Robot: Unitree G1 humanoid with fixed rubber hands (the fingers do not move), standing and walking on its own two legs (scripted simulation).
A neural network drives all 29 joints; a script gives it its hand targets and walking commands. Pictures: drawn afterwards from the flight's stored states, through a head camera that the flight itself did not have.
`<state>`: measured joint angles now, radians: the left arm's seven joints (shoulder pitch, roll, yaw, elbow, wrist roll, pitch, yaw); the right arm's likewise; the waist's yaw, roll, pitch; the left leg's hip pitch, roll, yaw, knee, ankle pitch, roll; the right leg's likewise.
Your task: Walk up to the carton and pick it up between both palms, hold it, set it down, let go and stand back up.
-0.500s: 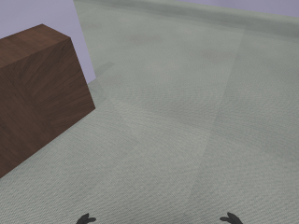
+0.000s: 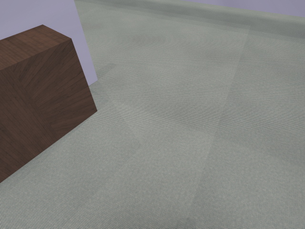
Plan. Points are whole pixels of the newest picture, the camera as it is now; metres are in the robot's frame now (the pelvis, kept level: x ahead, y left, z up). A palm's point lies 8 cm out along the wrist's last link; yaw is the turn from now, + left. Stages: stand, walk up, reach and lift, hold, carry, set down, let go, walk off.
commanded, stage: stand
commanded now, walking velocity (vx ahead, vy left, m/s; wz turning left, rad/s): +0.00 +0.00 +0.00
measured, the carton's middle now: out of the picture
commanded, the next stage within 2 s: walk up in 1.32 s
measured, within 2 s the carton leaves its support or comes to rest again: neither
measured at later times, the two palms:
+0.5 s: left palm out of the picture +0.02 +0.22 -0.13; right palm out of the picture +0.01 -0.22 -0.13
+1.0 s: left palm out of the picture -0.02 +0.20 -0.14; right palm out of the picture -0.03 -0.20 -0.14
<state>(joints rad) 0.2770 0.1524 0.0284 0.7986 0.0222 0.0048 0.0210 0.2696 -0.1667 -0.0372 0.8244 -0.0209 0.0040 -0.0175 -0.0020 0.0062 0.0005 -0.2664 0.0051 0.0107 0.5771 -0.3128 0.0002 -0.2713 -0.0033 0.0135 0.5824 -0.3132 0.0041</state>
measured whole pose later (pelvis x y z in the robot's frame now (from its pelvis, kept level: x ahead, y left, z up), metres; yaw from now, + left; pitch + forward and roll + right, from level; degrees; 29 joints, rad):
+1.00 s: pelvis -0.01 +0.00 +0.01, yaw +0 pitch -2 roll +0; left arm 0.31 0.10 0.01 1.13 0.01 0.00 0.04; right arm 0.31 -0.11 -0.02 1.13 -0.01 0.00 -0.04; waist 0.00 0.01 0.02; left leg -0.18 0.01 0.01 0.44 -0.24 0.00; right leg -0.18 0.00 0.02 0.45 -0.23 0.01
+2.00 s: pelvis +0.04 +0.13 -0.01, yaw +27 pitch -1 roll +0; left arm 0.20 0.34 0.04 0.78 0.07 -0.04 -0.01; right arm 0.32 -0.27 -0.03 0.90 -0.02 0.02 0.05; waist -0.07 -0.09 0.02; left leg -0.37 0.02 0.00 0.65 -0.27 0.01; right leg -0.41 -0.08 -0.04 1.08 -0.61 -0.02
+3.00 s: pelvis +0.26 +0.48 -0.02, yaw +65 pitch -1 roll -1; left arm 0.39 0.22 -0.01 0.65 0.04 -0.07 0.02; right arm 0.45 -0.26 0.00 0.82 -0.03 0.00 0.05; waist -0.04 0.04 -0.03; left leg -0.30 -0.09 -0.10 0.86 -0.48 0.03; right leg -0.40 -0.01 -0.07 0.67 -0.23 -0.02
